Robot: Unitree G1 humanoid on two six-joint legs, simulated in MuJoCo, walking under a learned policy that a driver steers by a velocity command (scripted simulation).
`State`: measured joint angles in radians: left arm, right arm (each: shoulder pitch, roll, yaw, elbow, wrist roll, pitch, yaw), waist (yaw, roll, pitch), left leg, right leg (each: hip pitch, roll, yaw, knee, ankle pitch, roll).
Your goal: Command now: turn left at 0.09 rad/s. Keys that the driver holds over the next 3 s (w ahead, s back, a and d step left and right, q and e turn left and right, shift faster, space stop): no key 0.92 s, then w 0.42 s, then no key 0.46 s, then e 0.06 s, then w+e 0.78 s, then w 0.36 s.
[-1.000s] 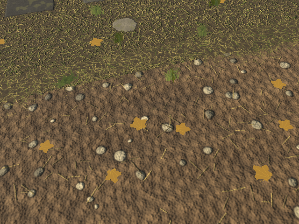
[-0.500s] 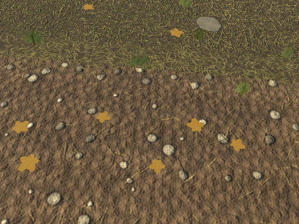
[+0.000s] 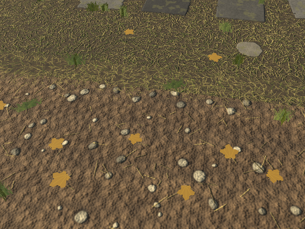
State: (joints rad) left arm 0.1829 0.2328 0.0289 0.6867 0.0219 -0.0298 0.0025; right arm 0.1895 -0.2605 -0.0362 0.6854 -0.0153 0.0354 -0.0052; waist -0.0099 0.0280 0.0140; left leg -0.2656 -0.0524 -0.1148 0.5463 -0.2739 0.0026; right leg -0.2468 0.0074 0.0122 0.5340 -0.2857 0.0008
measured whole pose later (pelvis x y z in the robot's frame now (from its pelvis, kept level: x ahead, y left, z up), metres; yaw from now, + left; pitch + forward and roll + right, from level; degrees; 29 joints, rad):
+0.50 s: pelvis +0.01 -0.01 +0.00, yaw +0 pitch -1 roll +0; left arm 0.21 0.22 0.03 0.69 0.01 -0.03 0.00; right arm 0.20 -0.21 -0.04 0.72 -0.01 0.02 -0.02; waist 0.00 0.00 0.03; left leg -0.24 -0.04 -0.12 0.56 -0.30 -0.01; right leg -0.22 0.02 0.00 0.55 -0.31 -0.01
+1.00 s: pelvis +0.01 -0.03 +0.00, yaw +0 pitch -1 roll +0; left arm 0.25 0.20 0.04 0.74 0.00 -0.03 0.01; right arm 0.25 -0.20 -0.06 0.80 0.00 0.02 -0.05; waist 0.00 0.01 0.01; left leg -0.23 -0.02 -0.13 0.57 -0.33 -0.02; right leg -0.21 0.04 -0.01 0.54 -0.31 -0.04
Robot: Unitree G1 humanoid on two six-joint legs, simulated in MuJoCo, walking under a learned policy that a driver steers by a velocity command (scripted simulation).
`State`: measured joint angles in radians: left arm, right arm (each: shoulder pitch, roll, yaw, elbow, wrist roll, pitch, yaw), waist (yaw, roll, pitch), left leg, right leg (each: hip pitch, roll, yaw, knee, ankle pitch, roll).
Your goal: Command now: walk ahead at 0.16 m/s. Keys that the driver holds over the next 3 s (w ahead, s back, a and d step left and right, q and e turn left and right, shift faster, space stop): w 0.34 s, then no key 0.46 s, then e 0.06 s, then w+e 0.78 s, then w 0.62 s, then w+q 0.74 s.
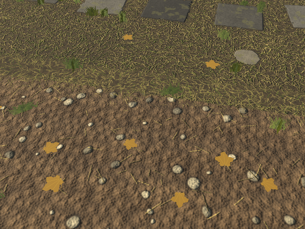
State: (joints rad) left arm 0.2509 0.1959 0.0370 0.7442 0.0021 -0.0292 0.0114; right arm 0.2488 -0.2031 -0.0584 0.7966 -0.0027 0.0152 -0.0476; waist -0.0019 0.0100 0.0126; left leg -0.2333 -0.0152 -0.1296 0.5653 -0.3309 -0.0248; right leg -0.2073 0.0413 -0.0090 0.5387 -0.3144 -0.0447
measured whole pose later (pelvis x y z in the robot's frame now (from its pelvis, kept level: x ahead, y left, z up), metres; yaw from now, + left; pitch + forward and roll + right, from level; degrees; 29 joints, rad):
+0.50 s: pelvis +0.14 +0.07 +0.02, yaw +0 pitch +2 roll +0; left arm 0.18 0.29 0.06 0.74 -0.01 -0.07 -0.01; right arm 0.39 -0.21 -0.03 0.87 -0.01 -0.07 0.00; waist -0.05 -0.05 0.00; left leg -0.06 -0.04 0.02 0.26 -0.23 0.06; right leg -0.62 -0.08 0.01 0.90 -0.14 0.00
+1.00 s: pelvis +0.26 +0.06 +0.00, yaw -3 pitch +1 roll -1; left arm 0.18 0.27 0.06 0.81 -0.03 0.01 0.02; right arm 0.23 -0.27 -0.04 0.86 -0.01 -0.01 -0.04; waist 0.00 -0.01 0.00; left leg -0.30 0.02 0.00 0.59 -0.36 0.01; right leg -0.37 0.05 0.01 0.46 -0.13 -0.04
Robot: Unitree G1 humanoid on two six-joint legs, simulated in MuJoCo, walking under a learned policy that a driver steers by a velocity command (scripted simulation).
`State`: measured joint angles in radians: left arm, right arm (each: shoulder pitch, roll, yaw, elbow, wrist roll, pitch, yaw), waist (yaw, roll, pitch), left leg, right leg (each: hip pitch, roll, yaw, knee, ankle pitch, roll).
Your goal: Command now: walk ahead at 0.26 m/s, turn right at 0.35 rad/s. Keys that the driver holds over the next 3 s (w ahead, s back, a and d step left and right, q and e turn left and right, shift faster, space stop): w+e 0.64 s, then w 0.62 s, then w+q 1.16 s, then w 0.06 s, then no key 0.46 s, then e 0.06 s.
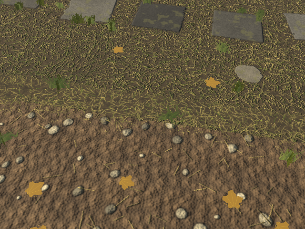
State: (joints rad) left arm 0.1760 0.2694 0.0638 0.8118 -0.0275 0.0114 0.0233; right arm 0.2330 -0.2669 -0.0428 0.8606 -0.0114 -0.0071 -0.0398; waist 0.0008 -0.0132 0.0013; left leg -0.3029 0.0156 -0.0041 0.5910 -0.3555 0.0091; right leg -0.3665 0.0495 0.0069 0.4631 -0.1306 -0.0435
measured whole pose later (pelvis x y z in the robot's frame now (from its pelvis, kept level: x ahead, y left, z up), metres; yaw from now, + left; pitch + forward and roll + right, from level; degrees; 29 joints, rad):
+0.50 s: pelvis +0.17 -0.07 -0.02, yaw -18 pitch +2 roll +0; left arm 0.02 0.25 0.06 0.66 -0.03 -0.02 -0.07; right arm 0.44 -0.27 -0.07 0.92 0.02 -0.05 -0.03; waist -0.08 -0.01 0.04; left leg 0.08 0.15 0.28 0.49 -0.49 -0.08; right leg -0.51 0.00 -0.07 0.61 -0.15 -0.11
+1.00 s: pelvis +0.45 -0.18 -0.01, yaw -28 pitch +3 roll -1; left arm 0.40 0.29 0.06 0.83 -0.02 -0.05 0.01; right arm 0.05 -0.26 -0.03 0.67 0.00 -0.12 0.04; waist 0.08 0.03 0.01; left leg -0.51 0.01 0.01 0.47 0.00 0.06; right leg 0.05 0.09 0.11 0.38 -0.45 -0.07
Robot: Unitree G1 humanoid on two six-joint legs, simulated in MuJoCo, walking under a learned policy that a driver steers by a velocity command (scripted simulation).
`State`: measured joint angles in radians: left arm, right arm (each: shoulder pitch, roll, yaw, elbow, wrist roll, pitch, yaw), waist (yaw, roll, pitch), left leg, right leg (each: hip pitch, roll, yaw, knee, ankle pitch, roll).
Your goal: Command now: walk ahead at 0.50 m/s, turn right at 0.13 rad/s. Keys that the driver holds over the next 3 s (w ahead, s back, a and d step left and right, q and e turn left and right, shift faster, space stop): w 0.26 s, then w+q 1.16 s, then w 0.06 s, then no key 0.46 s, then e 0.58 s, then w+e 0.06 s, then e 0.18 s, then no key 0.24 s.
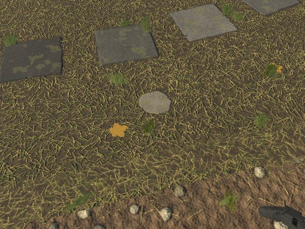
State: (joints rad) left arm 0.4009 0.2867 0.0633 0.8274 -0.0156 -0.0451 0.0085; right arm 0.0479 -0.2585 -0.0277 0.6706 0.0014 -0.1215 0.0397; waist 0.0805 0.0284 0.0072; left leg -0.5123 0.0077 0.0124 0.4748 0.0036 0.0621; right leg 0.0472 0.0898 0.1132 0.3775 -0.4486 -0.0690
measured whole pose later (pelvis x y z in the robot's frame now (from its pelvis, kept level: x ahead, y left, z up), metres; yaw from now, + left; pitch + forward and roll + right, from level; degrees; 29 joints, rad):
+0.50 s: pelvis +0.27 -0.02 +0.01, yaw +4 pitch +2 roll +2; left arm 0.02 0.25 0.03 0.70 -0.01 -0.10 -0.03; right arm 0.43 -0.28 -0.06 0.84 0.02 -0.06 0.00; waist -0.10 -0.03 0.02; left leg -0.01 -0.04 -0.05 0.34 -0.36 0.01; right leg -0.49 -0.04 0.05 0.47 -0.02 0.00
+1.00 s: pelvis +0.52 +0.02 +0.01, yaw +21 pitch +2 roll -3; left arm 0.32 0.30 0.08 0.88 -0.02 -0.06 0.00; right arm 0.10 -0.27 -0.05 0.62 0.02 -0.02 0.05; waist 0.09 0.03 0.03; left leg -0.60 0.08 0.03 0.65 -0.10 0.06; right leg 0.10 -0.02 -0.26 0.27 -0.38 0.04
